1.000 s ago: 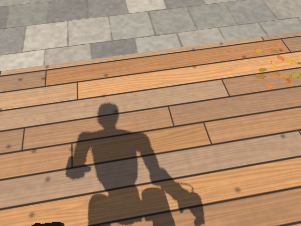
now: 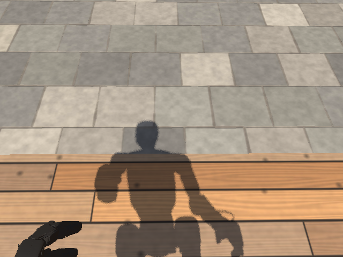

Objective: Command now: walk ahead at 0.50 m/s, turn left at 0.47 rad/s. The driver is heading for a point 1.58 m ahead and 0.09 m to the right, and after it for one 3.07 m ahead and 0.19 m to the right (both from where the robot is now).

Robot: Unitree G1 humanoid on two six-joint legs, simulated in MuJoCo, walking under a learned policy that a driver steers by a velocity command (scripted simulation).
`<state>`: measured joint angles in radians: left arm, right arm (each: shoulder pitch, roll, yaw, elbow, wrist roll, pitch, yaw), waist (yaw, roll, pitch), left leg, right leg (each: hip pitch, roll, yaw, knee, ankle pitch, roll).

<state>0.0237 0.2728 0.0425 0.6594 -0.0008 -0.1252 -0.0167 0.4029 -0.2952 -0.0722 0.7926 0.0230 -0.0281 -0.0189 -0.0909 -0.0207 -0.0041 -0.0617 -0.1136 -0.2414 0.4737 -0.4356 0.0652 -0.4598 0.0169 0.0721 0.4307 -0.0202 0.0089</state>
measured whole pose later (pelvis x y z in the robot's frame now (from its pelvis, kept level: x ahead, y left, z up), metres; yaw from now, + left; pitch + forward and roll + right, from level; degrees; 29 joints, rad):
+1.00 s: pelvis +0.54 +0.04 -0.01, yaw -5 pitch +3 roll +2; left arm 0.08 0.26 0.04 0.70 -0.02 -0.05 -0.07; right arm 0.35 -0.29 -0.06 0.85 0.01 -0.05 -0.01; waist -0.07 -0.02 0.01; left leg 0.11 0.00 0.20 0.30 -0.43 -0.01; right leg -0.57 -0.02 -0.04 0.58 -0.07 -0.08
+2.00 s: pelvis +1.09 -0.05 +0.01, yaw -16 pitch +3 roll +2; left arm 0.04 0.25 0.03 0.67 -0.01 -0.08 -0.04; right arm 0.40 -0.29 -0.05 0.87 0.02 -0.06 0.00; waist -0.10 -0.03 0.02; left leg 0.05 -0.04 0.02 0.25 -0.34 0.02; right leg -0.56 -0.05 0.01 0.52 -0.01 -0.02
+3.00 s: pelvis +1.53 -0.12 +0.01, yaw +7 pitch +2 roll +1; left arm 0.14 0.28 0.05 0.81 0.00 0.00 0.03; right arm 0.16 -0.26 -0.04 0.75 -0.02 -0.01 0.00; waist -0.01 -0.03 0.02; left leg -0.27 -0.10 -0.03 0.44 -0.20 0.07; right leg -0.43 -0.07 0.06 0.64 -0.20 0.06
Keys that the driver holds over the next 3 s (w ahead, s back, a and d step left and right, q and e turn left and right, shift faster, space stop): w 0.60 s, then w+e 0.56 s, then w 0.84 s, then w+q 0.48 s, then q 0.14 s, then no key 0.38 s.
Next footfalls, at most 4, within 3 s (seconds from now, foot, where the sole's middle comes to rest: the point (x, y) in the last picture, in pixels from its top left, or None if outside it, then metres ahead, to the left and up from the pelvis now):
0.48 left None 0.40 0.16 -0.76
1.02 right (177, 200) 0.71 -0.07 -0.76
1.50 left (138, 141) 1.03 0.08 -0.76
2.04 right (196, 105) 1.25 -0.23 -0.76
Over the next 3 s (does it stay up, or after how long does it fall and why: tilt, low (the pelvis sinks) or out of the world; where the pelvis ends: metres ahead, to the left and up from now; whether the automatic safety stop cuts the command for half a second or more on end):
stays up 1.53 -0.12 0.01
